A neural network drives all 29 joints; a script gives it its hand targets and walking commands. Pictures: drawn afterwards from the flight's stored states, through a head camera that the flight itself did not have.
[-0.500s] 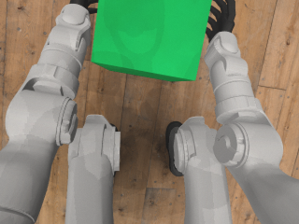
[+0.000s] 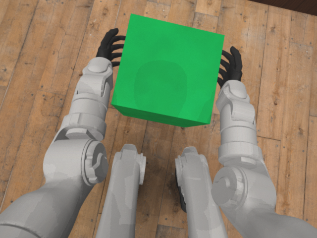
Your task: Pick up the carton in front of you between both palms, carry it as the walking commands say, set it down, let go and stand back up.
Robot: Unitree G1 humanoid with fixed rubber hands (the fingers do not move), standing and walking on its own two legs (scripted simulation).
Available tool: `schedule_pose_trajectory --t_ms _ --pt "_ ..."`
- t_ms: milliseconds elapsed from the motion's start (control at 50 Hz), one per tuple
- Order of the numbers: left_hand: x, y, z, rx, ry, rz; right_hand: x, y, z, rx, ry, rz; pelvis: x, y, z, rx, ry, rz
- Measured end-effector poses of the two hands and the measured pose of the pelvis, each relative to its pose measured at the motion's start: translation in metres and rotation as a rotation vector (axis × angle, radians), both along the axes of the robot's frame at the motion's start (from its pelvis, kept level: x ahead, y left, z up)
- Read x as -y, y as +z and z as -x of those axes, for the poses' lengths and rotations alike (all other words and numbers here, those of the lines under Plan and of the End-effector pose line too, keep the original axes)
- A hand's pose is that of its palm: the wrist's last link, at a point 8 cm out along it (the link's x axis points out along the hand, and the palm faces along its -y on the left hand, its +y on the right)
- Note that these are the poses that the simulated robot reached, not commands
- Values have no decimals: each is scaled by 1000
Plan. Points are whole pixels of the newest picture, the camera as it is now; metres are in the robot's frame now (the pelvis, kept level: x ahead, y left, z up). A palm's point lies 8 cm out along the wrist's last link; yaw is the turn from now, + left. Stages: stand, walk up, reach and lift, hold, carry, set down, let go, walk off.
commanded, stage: reach and lift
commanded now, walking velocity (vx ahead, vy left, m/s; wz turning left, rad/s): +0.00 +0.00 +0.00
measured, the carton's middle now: (163, 83) +0.49 +0.01 -0.14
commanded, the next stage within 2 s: none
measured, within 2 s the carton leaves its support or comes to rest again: neither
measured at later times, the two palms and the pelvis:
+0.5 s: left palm (82, 46) +0.46 +0.16 +0.08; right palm (273, 63) +0.45 -0.14 +0.09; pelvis +0.04 +0.00 +0.13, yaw +1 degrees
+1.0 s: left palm out of the picture +0.41 +0.15 +0.23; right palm out of the picture +0.42 -0.14 +0.25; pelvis +0.10 +0.00 +0.26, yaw +2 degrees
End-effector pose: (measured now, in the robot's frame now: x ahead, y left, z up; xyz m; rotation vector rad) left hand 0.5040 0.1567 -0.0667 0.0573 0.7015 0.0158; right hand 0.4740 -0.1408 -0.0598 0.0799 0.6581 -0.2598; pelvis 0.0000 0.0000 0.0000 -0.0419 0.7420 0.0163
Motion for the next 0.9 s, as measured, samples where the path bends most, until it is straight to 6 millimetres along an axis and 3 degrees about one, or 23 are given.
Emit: schedule_pose_trajectory --t_ms 280,900 --pt "-1 73 24 17 51 20 0 78 11 20 27 -6 4 64 -22 33 4 -13" --pt "2 272 84 8 134 26 3 276 50 9 94 -3 4 240 -88 388 16 -42"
